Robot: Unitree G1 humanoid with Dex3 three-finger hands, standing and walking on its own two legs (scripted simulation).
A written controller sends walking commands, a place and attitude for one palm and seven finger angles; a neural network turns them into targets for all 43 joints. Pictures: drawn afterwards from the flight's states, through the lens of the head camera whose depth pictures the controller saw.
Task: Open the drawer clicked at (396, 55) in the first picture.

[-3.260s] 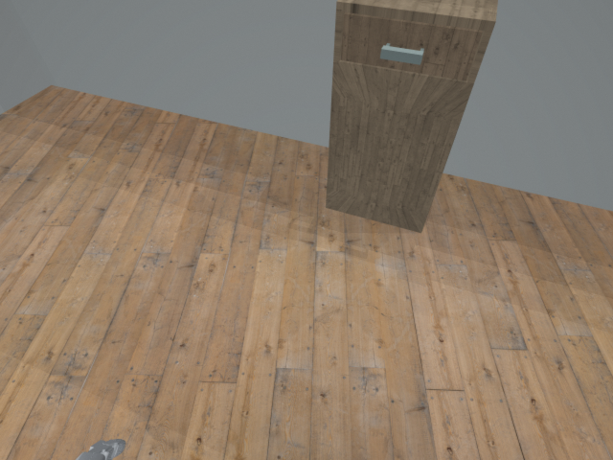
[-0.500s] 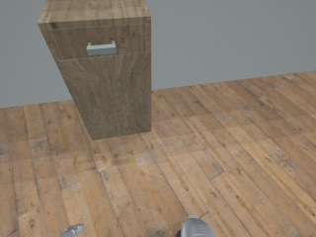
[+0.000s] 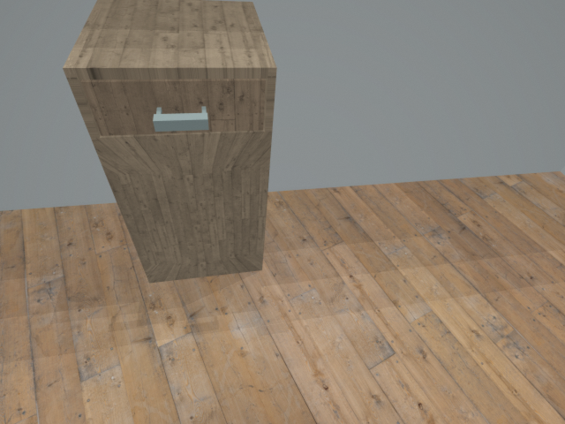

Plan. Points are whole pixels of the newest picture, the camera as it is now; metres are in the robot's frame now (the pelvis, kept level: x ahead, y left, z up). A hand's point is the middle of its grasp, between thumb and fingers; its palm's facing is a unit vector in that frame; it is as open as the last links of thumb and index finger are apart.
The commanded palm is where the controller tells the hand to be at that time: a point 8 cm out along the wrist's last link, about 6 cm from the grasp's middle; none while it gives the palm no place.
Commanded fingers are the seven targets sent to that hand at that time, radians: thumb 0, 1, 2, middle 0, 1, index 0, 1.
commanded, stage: turn to face it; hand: left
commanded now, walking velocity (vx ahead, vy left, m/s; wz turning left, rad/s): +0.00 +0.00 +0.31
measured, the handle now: (181, 116) +0.75 +0.27 +0.01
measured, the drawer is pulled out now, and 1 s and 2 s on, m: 0.00 0.00 0.00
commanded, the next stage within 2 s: take the last steps up to it in 0.28 s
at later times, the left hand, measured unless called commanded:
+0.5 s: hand out of the picture -0.03 +0.15 -0.16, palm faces +0.21 -0.95 -0.22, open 7.3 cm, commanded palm none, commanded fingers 0.00 0.90 0.90 -0.20 -0.30 -0.20 -0.30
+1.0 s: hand out of the picture +0.08 +0.16 -0.16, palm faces +0.15 -0.97 -0.20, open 7.4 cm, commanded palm none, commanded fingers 0.00 0.90 0.90 -0.20 -0.30 -0.20 -0.30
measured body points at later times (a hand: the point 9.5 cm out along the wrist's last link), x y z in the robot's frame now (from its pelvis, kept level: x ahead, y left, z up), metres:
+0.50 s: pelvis -0.02 -0.03 +0.01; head -0.01 -0.04 +0.46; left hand -0.04 +0.20 -0.14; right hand +0.09 -0.27 -0.14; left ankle -0.04 +0.09 -0.69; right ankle +0.00 -0.15 -0.73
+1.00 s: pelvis +0.06 -0.03 +0.01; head +0.08 -0.03 +0.46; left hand +0.07 +0.21 -0.14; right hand +0.00 -0.25 -0.15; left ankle -0.04 +0.09 -0.73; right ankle +0.14 -0.14 -0.72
